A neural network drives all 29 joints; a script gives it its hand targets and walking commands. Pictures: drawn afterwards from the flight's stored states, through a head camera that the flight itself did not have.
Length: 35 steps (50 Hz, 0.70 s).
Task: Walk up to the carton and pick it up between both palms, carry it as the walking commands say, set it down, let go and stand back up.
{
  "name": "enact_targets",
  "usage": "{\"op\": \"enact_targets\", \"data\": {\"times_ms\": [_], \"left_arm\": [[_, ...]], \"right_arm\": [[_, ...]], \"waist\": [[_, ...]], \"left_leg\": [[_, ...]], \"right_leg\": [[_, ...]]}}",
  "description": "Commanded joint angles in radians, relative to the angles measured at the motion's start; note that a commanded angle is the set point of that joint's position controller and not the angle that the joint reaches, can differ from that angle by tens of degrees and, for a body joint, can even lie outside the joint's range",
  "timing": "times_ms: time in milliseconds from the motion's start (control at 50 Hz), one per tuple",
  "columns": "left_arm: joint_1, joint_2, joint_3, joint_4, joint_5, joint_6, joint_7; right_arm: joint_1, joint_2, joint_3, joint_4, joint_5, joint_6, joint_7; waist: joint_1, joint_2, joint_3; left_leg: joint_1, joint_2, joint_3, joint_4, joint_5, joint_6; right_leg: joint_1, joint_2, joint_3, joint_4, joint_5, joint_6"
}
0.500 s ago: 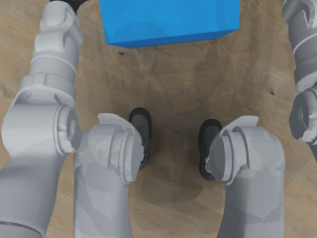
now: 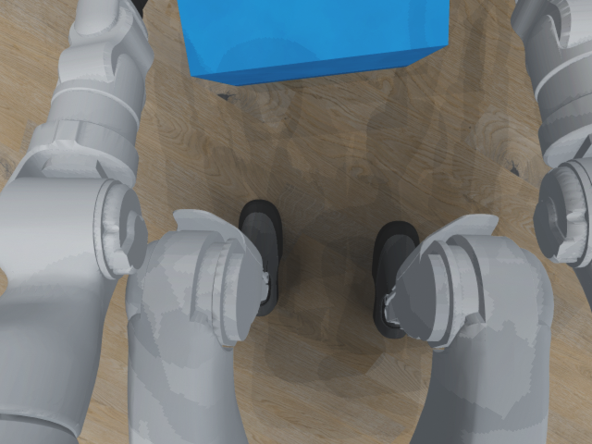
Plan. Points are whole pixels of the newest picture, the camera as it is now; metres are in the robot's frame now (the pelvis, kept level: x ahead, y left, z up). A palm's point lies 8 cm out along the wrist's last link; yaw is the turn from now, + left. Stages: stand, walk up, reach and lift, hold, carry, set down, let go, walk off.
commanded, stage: reach and lift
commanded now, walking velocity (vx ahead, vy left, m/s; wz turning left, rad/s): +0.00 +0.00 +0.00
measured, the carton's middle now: (312, 3) +0.53 +0.03 -0.26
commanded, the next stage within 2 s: none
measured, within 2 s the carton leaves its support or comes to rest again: leaves its support in 1.20 s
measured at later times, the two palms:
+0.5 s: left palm out of the picture +0.53 +0.20 -0.18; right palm out of the picture +0.56 -0.14 -0.18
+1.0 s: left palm out of the picture +0.53 +0.20 -0.18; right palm out of the picture +0.56 -0.14 -0.18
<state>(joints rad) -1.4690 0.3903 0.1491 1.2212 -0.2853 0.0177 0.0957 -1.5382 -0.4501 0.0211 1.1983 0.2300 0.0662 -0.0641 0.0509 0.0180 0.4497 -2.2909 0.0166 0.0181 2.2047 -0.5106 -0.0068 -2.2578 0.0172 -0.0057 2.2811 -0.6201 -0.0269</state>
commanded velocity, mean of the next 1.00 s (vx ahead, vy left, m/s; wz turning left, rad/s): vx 0.00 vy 0.00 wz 0.00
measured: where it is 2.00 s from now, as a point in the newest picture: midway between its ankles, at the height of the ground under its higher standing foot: (325, 286)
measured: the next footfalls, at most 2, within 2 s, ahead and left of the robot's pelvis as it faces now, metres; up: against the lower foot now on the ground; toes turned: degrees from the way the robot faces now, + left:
none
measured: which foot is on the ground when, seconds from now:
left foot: down 0.00-1.00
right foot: down 0.00-1.00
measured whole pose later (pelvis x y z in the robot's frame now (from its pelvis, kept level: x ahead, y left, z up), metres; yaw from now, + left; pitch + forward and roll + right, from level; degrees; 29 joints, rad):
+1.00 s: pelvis +0.01 +0.00 +0.00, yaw +0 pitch +35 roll +2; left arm -1.44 0.36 0.16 1.17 -0.25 0.09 0.09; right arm -1.51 -0.33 -0.09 1.12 0.08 0.14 -0.04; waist 0.04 0.02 0.42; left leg -2.29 0.00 0.01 2.22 -0.54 -0.02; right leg -2.26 0.03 0.00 2.29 -0.64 -0.02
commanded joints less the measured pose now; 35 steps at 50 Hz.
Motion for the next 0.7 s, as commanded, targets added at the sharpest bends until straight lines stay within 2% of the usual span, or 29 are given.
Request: {"op": "enact_targets", "data": {"times_ms": [0, 180, 380, 440, 520, 580, 680], "left_arm": [[-0.212, 0.087, 0.001, -0.078, -0.004, -0.02, 0.007], [-0.237, 0.037, -0.001, -0.054, 0.015, -0.028, 0.025], [-0.282, -0.081, -0.054, -0.071, -0.008, -0.034, 0.015], [-0.305, -0.145, -0.08, -0.08, -0.016, -0.035, 0.003], [-0.384, -0.338, -0.128, -0.104, -0.013, -0.024, -0.042], [-0.471, -0.591, -0.164, -0.137, 0.005, 0.002, -0.116], [-0.504, -0.786, -0.144, -0.198, 0.054, 0.046, -0.205]], "right_arm": [[-0.279, -0.093, -0.004, -0.086, 0.003, -0.021, -0.007], [-0.305, -0.048, 0.02, -0.063, 0.008, -0.028, -0.016], [-0.319, 0.032, 0.018, -0.062, -0.024, -0.042, -0.018], [-0.341, 0.109, 0.044, -0.067, -0.018, -0.044, -0.004], [-0.403, 0.317, 0.087, -0.071, -0.023, -0.035, 0.047], [-0.45, 0.582, 0.113, -0.076, -0.048, -0.015, 0.12], [-0.423, 0.814, 0.071, -0.117, -0.102, 0.025, 0.216]], "waist": [[0.025, -0.096, -1.194], [0.032, -0.106, -1.189], [-0.023, -0.089, -1.199], [-0.017, -0.091, -1.202], [-0.01, -0.091, -1.193], [-0.013, -0.094, -1.151], [-0.015, -0.093, -1.068]], "left_leg": [[0.604, -0.014, -0.005, -0.109, 0.321, -0.004], [0.603, -0.029, -0.007, -0.128, 0.316, -0.003], [0.617, -0.05, -0.01, -0.138, 0.329, -0.012], [0.623, -0.057, -0.01, -0.142, 0.331, -0.011], [0.619, -0.071, -0.009, -0.142, 0.326, -0.012], [0.592, -0.091, -0.006, -0.131, 0.313, -0.008], [0.514, -0.103, 0.012, -0.114, 0.29, 0.003]], "right_leg": [[0.528, -0.021, 0.041, -0.212, 0.291, 0.024], [0.516, -0.01, 0.042, -0.224, 0.283, 0.027], [0.517, 0.002, 0.027, -0.237, 0.309, 0.027], [0.519, 0.006, 0.023, -0.235, 0.311, 0.028], [0.499, 0.017, 0.015, -0.229, 0.305, 0.027], [0.469, 0.035, 0.005, -0.219, 0.294, 0.022], [0.413, 0.055, -0.008, -0.207, 0.287, 0.001]]}}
